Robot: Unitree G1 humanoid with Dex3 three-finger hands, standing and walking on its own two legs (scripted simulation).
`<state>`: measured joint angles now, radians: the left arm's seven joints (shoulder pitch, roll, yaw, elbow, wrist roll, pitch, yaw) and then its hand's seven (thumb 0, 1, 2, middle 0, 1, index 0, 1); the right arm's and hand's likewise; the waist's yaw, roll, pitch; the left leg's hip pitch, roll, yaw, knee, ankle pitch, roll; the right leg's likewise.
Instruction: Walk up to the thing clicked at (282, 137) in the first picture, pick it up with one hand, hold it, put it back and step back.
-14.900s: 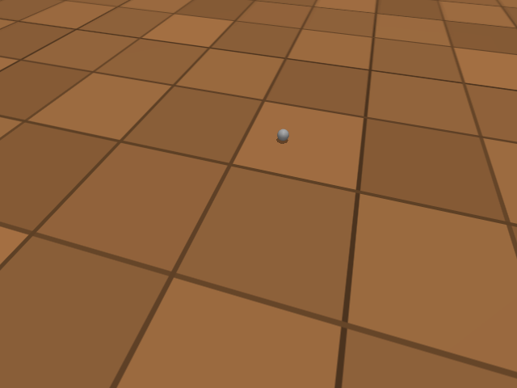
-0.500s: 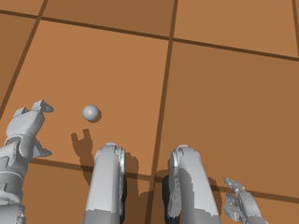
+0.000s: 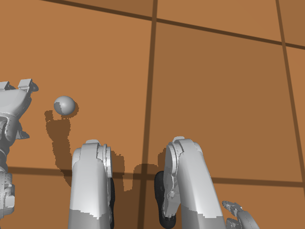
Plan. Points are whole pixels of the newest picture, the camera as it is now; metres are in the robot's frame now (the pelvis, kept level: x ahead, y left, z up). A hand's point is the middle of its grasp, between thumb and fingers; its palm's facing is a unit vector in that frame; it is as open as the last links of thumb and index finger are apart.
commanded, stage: rise first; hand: left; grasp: from above
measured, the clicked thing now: (64, 105) +0.48 +0.29 -0.33
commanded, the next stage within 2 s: approach in 0.80 s
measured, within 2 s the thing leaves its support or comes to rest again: neither
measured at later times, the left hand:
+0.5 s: hand (32, 109) +0.42 +0.34 -0.19, palm faces -0.44 -0.08 -0.90, open 14.3 cm
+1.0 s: hand (38, 107) +0.44 +0.33 -0.21, palm faces -0.45 -0.08 -0.89, open 14.3 cm
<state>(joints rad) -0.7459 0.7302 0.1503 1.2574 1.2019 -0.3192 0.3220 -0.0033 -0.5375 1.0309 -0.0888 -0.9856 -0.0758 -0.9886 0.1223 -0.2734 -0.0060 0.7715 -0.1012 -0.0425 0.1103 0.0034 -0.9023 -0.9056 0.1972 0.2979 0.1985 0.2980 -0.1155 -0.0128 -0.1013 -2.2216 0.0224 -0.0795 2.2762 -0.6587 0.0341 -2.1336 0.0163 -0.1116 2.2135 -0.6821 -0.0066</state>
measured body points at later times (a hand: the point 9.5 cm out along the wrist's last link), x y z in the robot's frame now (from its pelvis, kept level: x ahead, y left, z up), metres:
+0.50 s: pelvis +0.01 +0.00 -0.03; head +0.24 +0.07 +0.35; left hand +0.44 +0.34 -0.14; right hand +0.09 -0.27 -0.15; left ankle +0.09 +0.11 -0.34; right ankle +0.10 -0.11 -0.34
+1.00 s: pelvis +0.01 +0.00 -0.04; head +0.25 +0.07 +0.33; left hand +0.45 +0.33 -0.16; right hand +0.08 -0.28 -0.15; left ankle +0.09 +0.11 -0.34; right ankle +0.10 -0.11 -0.34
